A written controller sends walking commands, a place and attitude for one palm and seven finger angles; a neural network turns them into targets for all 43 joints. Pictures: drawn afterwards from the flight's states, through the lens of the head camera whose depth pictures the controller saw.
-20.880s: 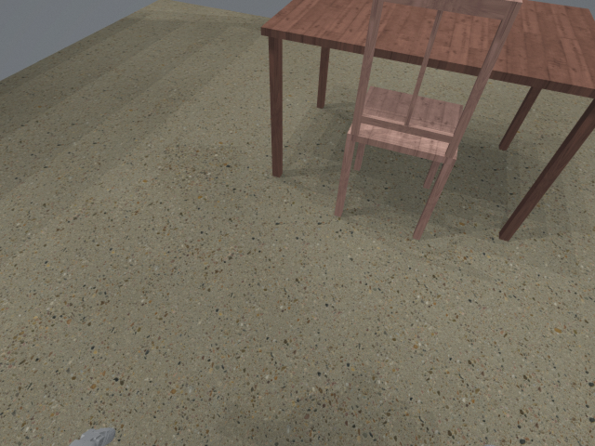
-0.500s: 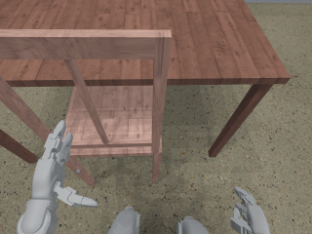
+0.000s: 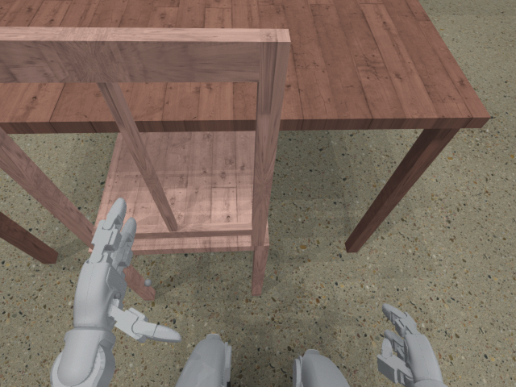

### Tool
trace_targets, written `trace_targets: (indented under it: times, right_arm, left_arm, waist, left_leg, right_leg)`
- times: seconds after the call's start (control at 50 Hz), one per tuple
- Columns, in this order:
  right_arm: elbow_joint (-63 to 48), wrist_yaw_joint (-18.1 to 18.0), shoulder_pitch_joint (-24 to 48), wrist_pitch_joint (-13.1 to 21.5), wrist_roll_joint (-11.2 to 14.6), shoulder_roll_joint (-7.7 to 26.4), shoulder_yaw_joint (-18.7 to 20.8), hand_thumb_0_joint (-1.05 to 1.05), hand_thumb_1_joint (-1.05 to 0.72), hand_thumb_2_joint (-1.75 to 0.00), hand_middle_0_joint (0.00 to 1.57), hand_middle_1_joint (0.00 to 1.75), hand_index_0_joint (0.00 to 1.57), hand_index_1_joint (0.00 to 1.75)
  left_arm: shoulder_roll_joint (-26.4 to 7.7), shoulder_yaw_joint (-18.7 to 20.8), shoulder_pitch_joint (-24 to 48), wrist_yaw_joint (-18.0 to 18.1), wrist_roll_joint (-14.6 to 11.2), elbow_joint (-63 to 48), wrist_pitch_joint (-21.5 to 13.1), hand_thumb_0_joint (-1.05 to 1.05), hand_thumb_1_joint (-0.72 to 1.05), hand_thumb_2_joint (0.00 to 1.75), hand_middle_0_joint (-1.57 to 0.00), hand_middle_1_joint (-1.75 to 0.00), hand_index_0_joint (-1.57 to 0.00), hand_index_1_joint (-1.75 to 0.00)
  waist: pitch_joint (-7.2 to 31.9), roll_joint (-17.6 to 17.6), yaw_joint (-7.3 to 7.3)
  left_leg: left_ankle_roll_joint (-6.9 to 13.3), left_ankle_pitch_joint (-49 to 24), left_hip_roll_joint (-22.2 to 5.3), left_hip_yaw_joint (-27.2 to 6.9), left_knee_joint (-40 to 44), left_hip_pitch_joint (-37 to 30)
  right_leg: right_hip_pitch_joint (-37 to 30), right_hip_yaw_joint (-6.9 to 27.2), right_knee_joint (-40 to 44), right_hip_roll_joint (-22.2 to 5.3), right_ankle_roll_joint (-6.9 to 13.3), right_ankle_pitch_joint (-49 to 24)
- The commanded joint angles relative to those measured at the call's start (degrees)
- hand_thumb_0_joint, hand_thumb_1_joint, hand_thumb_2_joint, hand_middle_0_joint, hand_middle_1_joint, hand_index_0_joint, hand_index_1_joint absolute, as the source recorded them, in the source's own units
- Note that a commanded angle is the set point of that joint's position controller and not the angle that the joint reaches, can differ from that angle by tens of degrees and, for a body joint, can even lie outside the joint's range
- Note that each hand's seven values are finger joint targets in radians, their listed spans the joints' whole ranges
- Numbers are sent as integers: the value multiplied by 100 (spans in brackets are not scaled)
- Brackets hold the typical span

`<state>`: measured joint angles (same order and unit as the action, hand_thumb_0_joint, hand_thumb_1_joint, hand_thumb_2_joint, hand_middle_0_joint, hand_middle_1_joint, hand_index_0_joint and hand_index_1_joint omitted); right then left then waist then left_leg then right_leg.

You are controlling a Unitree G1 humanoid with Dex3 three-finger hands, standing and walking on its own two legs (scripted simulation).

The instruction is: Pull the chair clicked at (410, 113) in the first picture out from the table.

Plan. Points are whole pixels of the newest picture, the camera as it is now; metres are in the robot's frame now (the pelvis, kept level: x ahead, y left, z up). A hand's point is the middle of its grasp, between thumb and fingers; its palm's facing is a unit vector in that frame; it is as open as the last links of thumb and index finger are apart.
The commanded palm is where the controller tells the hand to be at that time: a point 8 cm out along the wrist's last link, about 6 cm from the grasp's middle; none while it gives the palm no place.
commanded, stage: aim the fingers beside a spindle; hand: left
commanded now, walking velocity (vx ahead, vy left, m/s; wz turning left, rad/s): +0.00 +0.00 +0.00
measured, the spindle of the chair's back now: (150, 176) +0.41 +0.19 +0.06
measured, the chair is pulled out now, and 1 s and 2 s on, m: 0.00 0.00 -0.01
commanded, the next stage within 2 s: push the fingers through the gap in 1.10 s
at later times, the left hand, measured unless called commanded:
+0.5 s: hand (170, 282) +0.26 +0.14 +0.01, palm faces +0.05 -1.00 -0.01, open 16.9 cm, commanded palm +0.24 +0.20 +0.02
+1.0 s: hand (164, 282) +0.26 +0.15 +0.01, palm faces +0.07 -1.00 -0.03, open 16.9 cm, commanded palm +0.24 +0.21 +0.02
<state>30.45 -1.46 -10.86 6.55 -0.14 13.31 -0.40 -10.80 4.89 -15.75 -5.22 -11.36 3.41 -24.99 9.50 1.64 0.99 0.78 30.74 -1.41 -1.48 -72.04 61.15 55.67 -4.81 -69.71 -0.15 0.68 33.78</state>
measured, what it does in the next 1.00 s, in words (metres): stands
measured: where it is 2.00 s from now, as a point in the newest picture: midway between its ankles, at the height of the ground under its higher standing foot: outside the picture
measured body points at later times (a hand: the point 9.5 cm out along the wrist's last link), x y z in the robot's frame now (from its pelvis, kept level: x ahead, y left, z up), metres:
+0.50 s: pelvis +0.00 +0.00 -0.01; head +0.10 +0.01 +0.43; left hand +0.25 +0.20 +0.02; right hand +0.18 -0.23 -0.11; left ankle +0.03 +0.11 -0.63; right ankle +0.00 -0.12 -0.63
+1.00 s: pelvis +0.00 -0.01 -0.02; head +0.10 +0.01 +0.42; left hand +0.25 +0.21 +0.02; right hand +0.18 -0.24 -0.11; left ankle +0.03 +0.11 -0.63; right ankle +0.00 -0.12 -0.63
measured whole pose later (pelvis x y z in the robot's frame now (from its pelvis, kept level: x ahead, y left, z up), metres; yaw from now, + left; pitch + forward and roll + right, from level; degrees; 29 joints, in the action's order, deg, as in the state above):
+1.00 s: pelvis +0.00 -0.01 -0.02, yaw +0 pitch +22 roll -3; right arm 29.5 -0.7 -10.3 3.9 -0.5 12.8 -0.3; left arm -10.0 2.8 -15.2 -1.5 -9.5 3.3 -26.6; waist 10.4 1.5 1.1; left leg 0.3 32.2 -1.8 -1.6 -75.8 65.8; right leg 60.6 -4.8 -74.0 0.2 1.2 35.5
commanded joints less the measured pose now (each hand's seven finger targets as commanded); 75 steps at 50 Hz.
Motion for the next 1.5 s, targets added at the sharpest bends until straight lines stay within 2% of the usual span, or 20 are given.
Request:
trace_targets:
  times: [0.0, 0.04, 0.16, 0.28, 0.36, 0.4, 0.44, 0.5, 0.56, 0.6, 0.64, 0.72, 0.8, 0.9, 1.04, 1.1, 1.14, 1.2, 1.28, 1.48]
  right_arm:
    - [-843, -37, 121, 226, 11, 787, 336, 0, -90, -90, 20, 30, 20, 30]
    - [-848, -20, 129, 183, 2, 782, 327, 0, -90, -90, 20, 30, 20, 30]
    - [-970, 38, 117, 75, -6, 737, 325, 0, -90, -90, 20, 30, 20, 30]
    - [-899, 33, 143, 34, -24, 736, 317, 0, -90, -90, 20, 30, 20, 30]
    - [-900, 38, 146, 51, -31, 719, 329, 0, -90, -90, 20, 30, 20, 30]
    - [-894, 35, 118, 34, -33, 734, 327, 0, -90, -90, 20, 30, 20, 30]
    - [-913, 53, 153, 7, -29, 711, 319, 0, -90, -90, 20, 30, 20, 30]
    - [-892, 39, 136, -41, -33, 738, 318, 0, -90, -90, 20, 30, 20, 30]
    - [-927, 53, 158, -50, -31, 685, 321, 0, -90, -90, 20, 30, 20, 30]
    - [-917, 52, 128, -57, -18, 702, 317, 0, -90, -90, 20, 30, 20, 30]
    - [-915, 59, 138, -42, -12, 690, 317, 0, -90, -90, 20, 30, 20, 30]
    - [-908, 50, 134, -21, -2, 728, 322, 0, -90, -90, 20, 30, 20, 30]
    - [-907, 23, 132, -29, -17, 744, 323, 0, -90, -90, 20, 30, 20, 30]
    - [-900, 21, 133, -11, -27, 704, 324, 0, -90, -90, 20, 30, 20, 30]
    - [-903, 37, 125, 13, 12, 724, 325, 0, -90, -90, 20, 30, 20, 30]
    - [-922, 20, 132, 28, 15, 746, 334, 0, -90, -90, 20, 30, 20, 30]
    - [-963, 36, 148, 38, 4, 713, 326, 0, -90, -90, 20, 30, 20, 30]
    - [-919, 17, 123, 25, -31, 725, 320, 0, -90, -90, 20, 30, 20, 30]
    - [-826, 20, 148, 47, -48, 732, 312, 0, -90, -90, 20, 30, 20, 30]
    - [-780, 3, 62, -76, 1, 813, 300, 0, -90, -90, 20, 30, 20, 30]
  left_arm:
    - [-431, 136, 380, 129, 37, -1315, -438, 0, -50, 30, -6, -8, -6, -8]
    - [-347, 41, 474, 189, 92, -1223, -396, 0, -50, 30, -6, -8, -6, -8]
    - [-289, 42, 82, 333, 148, -1308, -379, 0, -50, 30, -6, -8, -6, -8]
    - [-234, -72, 500, 389, 220, -1172, -497, 0, -50, 30, -6, -8, -6, -8]
    - [-100, -248, 459, 373, 222, -1284, -566, 0, -50, 30, -6, -8, -6, -8]
    - [-260, -112, 375, 401, 234, -1205, -540, 0, -50, 30, -6, -8, -6, -8]
    - [-99, -302, 447, 416, 272, -1209, -522, 0, -50, 30, -6, -8, -6, -8]
    - [-421, 77, 491, 485, 281, -1084, -523, 0, -50, 30, -6, -8, -6, -8]
    - [-365, 87, 404, 497, 220, -1317, -588, 0, -50, 30, -6, -8, -6, -8]
    - [-404, 136, 334, 468, 176, -1252, -569, 0, -50, 30, -6, -8, -6, -8]
    - [-242, -73, 303, 405, 178, -1340, -574, 0, -50, 30, -6, -8, -6, -8]
    - [-81, -294, 308, 321, 175, -1179, -501, 0, -50, 30, -6, -8, -6, -8]
    - [-330, -29, 287, 366, 206, -1080, -520, 0, -50, 30, -6, -8, -6, -8]
    - [-556, 278, 402, 448, 145, -1326, -664, 0, -50, 30, -6, -8, -6, -8]
    - [-172, -136, 191, 174, 65, -1168, -511, 0, -50, 30, -6, -8, -6, -8]
    - [-292, 4, -23, 178, 38, -1158, -477, 0, -50, 30, -6, -8, -6, -8]
    - [-182, -170, 73, 223, 72, -1454, -541, 0, -50, 30, -6, -8, -6, -8]
    - [-455, 95, 210, 384, 151, -1391, -603, 0, -50, 30, -6, -8, -6, -8]
    - [-417, 110, 680, 420, 177, -1242, -707, 0, -50, 30, -6, -8, -6, -8]
    - [-304, -98, 1444, 367, 200, -803, -246, 0, -50, 30, -6, -8, -6, -8]
  waist:
    - [1667, 159, 78]
    - [1597, 95, 119]
    - [1783, 96, -17]
    - [1601, -34, 139]
    - [1861, 83, 96]
    - [1833, 44, 66]
    - [1824, -14, 123]
    - [1750, -77, 57]
    - [2043, 128, -41]
    - [2003, 2, 8]
    - [1952, 146, 44]
    - [1686, -105, 186]
    - [1634, -115, 119]
    - [1922, 128, -3]
    - [1793, 37, 119]
    - [1783, -57, 78]
    - [1832, 70, 81]
    - [1713, 5, 104]
    - [1760, 157, 113]
    - [1939, 75, 185]
  left_leg:
    - [49, -1519, 44, -180, 1009, -1504]
    - [43, -1414, 47, -184, 980, -1451]
    - [21, -1677, 59, -145, 947, -1456]
    - [45, -1324, 70, -133, 767, -1164]
    - [42, -1533, 70, -145, 719, -1306]
    - [47, -1540, 74, -145, 704, -1190]
    - [62, -1451, 86, -122, 657, -1129]
    - [60, -1336, 88, -120, 635, -937]
    - [47, -1554, 105, -74, 658, -1151]
    - [64, -1613, 93, -80, 643, -1081]
    - [54, -1623, 84, -75, 658, -1181]
    - [77, -1400, 74, -123, 633, -1016]
    - [78, -1263, 94, -110, 598, -857]
    - [67, -1439, 106, -69, 591, -987]
    - [77, -1471, 93, -85, 604, -1013]
    - [75, -1491, 84, -119, 615, -968]
    - [69, -1514, 92, -129, 640, -1089]
    - [68, -1423, 83, -147, 594, -959]
    - [50, -1225, 89, -154, 553, -953]
    - [55, -1394, 55, -230, 717, -1285]
  right_leg:
    - [-577, 144, 878, 77, 103, -1470]
    - [-481, 132, 863, 73, 89, -1403]
    - [-635, 132, 759, 73, 114, -1671]
    - [-390, 185, 733, 76, 95, -1433]
    - [-386, 192, 654, 65, 108, -1583]
    - [-440, 207, 646, 74, 118, -1598]
    - [-409, 223, 642, 63, 100, -1581]
    - [-430, 244, 629, 80, 113, -1463]
    - [-595, 276, 616, 69, 121, -1682]
    - [-661, 279, 648, 80, 111, -1779]
    - [-577, 258, 646, 71, 107, -1781]
    - [-418, 231, 685, 78, 79, -1595]
    - [-387, 258, 671, 80, 92, -1438]
    - [-532, 312, 643, 84, 114, -1568]
    - [-518, 268, 677, 83, 90, -1679]
    - [-516, 238, 658, 92, 97, -1663]
    - [-461, 215, 628, 84, 101, -1633]
    - [-328, 212, 602, 103, 103, -1494]
    - [-144, 224, 562, 105, 122, -1237]
    - [-202, 156, 674, 91, 101, -1363]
